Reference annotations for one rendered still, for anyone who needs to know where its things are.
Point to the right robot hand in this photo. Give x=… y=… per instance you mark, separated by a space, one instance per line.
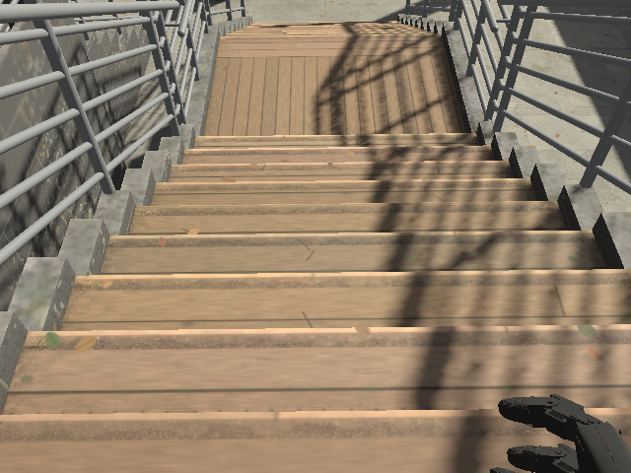
x=600 y=448

